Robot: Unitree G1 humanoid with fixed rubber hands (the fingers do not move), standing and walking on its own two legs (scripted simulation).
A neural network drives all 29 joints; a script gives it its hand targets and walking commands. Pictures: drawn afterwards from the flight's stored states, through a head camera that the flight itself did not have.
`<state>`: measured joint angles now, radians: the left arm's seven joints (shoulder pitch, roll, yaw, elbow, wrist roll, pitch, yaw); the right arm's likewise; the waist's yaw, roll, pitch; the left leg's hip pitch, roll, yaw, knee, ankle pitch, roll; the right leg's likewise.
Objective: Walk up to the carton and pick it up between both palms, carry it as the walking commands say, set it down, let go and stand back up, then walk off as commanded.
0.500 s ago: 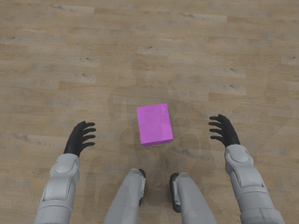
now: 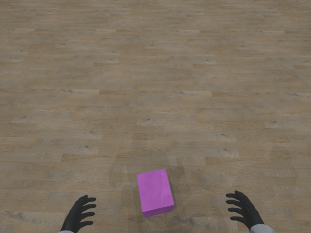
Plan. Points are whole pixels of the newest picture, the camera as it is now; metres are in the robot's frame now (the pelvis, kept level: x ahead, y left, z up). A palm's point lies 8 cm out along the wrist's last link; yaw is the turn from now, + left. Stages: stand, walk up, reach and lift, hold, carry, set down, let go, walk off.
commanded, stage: let go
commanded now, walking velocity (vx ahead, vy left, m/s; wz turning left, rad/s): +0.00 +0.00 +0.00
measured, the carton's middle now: (154, 193) +0.38 +0.03 -0.68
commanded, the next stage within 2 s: stand in 0.38 s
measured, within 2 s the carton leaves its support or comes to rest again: neither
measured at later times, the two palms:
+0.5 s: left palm out of the picture +0.13 +0.24 -0.09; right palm (264, 231) +0.14 -0.25 -0.08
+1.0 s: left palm out of the picture +0.04 +0.28 -0.11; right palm out of the picture +0.00 -0.28 -0.11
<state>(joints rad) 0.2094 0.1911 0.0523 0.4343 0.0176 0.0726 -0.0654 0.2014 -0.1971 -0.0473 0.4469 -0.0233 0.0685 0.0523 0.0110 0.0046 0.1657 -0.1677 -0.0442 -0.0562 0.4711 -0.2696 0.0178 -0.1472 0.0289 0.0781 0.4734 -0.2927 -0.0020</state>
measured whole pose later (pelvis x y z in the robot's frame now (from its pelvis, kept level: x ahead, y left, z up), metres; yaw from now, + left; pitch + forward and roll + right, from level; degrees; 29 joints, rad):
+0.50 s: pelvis +0.00 +0.00 +0.00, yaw +0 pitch -2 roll +0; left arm 0.23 0.24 0.02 0.60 0.03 0.09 0.00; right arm 0.23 -0.23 -0.03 0.63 -0.03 0.04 0.01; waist 0.02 -0.01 -0.01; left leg -0.19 -0.03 -0.06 0.53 -0.30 0.01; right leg -0.15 0.04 0.06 0.51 -0.32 -0.01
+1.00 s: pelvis -0.04 +0.00 +0.00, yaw -1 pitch -4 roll +0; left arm 0.31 0.32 0.02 0.89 0.04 -0.04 0.00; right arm 0.35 -0.31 -0.04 0.92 -0.04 -0.03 0.01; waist -0.01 -0.03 -0.12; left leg -0.18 -0.04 -0.03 0.48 -0.22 0.02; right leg -0.17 0.03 0.09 0.49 -0.25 0.01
